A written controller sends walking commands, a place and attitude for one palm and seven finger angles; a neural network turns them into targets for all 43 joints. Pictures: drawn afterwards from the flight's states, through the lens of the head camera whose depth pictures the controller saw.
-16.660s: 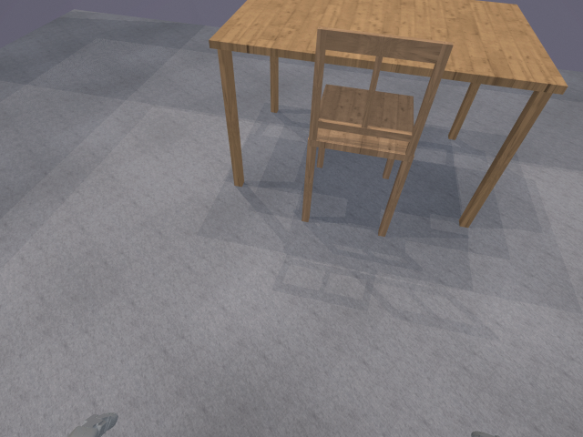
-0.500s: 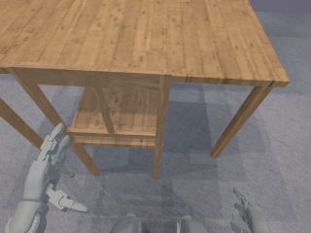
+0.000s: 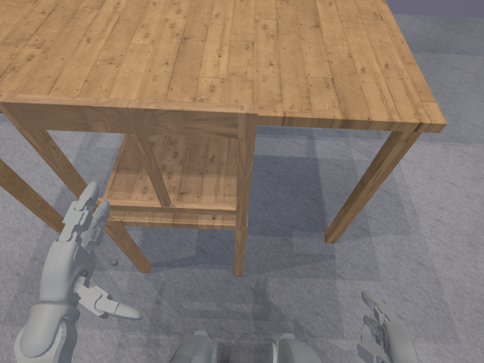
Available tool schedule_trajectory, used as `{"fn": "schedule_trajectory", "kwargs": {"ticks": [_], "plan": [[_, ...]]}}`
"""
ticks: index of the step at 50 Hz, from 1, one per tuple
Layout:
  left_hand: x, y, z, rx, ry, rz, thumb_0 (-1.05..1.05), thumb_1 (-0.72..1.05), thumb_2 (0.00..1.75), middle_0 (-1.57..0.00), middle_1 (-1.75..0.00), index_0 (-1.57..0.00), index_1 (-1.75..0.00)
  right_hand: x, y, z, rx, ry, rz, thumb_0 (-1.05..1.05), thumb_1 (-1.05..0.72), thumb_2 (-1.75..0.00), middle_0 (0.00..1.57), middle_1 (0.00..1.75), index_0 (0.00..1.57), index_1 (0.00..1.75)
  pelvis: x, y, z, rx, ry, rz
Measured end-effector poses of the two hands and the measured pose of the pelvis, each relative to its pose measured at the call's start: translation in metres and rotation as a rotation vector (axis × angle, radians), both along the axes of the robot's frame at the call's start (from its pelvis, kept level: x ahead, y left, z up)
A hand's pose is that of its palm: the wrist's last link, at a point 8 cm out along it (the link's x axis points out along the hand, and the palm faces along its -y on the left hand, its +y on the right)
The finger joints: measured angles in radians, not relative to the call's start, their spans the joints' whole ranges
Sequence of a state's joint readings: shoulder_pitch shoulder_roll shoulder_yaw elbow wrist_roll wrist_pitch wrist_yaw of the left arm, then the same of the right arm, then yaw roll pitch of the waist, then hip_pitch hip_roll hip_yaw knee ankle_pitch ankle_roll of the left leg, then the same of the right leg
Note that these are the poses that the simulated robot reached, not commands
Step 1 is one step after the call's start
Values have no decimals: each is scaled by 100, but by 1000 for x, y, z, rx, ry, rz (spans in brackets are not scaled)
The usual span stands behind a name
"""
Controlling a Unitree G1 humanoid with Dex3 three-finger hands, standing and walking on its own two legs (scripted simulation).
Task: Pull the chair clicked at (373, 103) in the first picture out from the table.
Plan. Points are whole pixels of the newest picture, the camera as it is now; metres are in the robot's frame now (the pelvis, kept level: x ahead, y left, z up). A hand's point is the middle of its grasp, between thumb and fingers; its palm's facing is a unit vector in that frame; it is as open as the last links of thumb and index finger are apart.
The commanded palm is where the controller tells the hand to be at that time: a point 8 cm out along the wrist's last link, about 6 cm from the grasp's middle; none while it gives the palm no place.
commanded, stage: aim the fingers beside a spindle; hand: left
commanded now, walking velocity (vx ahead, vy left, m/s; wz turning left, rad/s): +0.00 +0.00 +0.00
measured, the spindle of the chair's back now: (154, 173) +0.46 +0.19 -0.02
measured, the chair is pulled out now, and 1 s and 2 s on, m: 0.00 0.00 0.00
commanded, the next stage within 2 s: none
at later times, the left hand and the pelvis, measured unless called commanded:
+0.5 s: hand (136, 259) +0.28 +0.18 +0.01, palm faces -0.02 -1.00 -0.04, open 16.9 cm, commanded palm +0.26 +0.24 +0.02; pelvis -0.01 +0.00 -0.02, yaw +0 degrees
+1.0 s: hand (148, 244) +0.30 +0.17 +0.01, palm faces +0.00 -1.00 -0.06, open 16.9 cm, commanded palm +0.28 +0.22 +0.00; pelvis -0.01 +0.00 -0.03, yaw +0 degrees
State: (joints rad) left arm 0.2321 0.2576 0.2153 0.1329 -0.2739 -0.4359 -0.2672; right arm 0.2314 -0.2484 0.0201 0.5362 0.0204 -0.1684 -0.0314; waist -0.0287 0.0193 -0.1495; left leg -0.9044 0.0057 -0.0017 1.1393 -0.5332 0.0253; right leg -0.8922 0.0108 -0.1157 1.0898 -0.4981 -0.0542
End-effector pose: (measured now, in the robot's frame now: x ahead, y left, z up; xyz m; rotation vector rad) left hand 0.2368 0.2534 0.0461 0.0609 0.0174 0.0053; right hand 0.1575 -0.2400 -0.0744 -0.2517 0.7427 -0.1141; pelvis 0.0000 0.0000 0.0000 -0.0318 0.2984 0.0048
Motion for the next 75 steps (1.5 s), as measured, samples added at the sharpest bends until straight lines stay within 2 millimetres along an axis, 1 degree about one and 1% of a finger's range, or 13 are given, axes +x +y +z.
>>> {"fn": "schedule_trajectory", "kwargs": {"ticks": [4, 9, 18, 25, 33, 41, 49, 57, 60, 66, 70, 73, 75], "plan": [[3, 4, -7, -1, 21, 16, -1, -49, 30, -6, -8, -6, -8, -2, -2, -6, 4, 19, -1, 1, -90, -90, 20, 30, 21, 30, 0, 0, -3, 1, 8, 0], [5, -5, -20, -19, 64, -26, -2, -50, 30, -6, -8, -6, -8, -5, -2, -10, -1, 31, -3, 1, -90, -90, 20, 30, 21, 30, -1, 1, -6, -1, 19, 0], [17, -17, -15, -11, -11, -27, -2, -50, 30, -6, -8, -6, -8, -5, 3, -18, 11, 41, 3, 1, -90, -90, 20, 30, 20, 30, -3, 3, -10, 4, 34, -5], [19, -19, -33, -17, 50, -22, -1, -49, 30, -6, -8, -6, -8, -5, 6, -24, 19, 53, 8, 1, -90, -90, 20, 30, 21, 30, -6, 4, -16, 5, 45, -8], [27, -28, -26, -13, -28, -31, -2, -50, 30, -6, -8, -6, -8, -6, 6, -31, 13, 73, 16, 1, -90, -90, 20, 30, 21, 30, -8, 5, -20, 2, 56, -3], [38, -37, -50, -23, 53, -40, -1, -50, 30, -6, -8, -6, -8, -10, 3, -38, 16, 98, 2, 1, -90, -90, 20, 30, 21, 30, -9, 4, -25, 7, 72, -10], [43, -30, -37, -5, -32, -1, -2, -50, 30, -6, -8, -6, -8, -15, 1, -43, 16, 132, 0, 1, -90, -90, 20, 30, 20, 30, -7, 2, -27, 6, 79, -9], [51, -42, -66, -35, 66, -51, -1, -50, 30, -6, -8, -6, -8, -16, -3, -50, 7, 149, -12, 1, -90, -90, 20, 30, 21, 30, -8, 2, -32, 5, 97, -10], [52, -42, -61, -27, 39, -43, -2, -49, 30, -6, -8, -6, -8, -16, -4, -50, 4, 151, -22, 1, -90, -90, 20, 30, 20, 30, -8, 1, -32, 7, 97, -16], [55, -23, -37, 11, -39, 17, -2, -49, 30, -7, -8, -6, -8, -16, 0, -49, 21, 162, -16, 1, -90, -90, 20, 30, 20, 30, -5, 2, -28, 7, 93, -14], [55, -21, -53, -14, 38, 0, -1, -50, 30, -6, -8, -6, -8, -15, 1, -49, 25, 163, -8, 1, -90, -90, 20, 30, 20, 30, -5, 3, -28, 3, 96, -7], [53, -30, -69, -45, 98, -35, -1, -50, 30, -6, -8, -6, -8, -14, 0, -49, 12, 158, -13, 1, -90, -90, 20, 30, 21, 30, -6, 4, -30, 1, 101, -7], [52, -38, -71, -54, 96, -54, -1, -50, 30, -6, -8, -6, -8, -13, -1, -48, 1, 153, -18, 1, -90, -90, 20, 30, 21, 30, -6, 5, -31, -1, 102, -8]]}}
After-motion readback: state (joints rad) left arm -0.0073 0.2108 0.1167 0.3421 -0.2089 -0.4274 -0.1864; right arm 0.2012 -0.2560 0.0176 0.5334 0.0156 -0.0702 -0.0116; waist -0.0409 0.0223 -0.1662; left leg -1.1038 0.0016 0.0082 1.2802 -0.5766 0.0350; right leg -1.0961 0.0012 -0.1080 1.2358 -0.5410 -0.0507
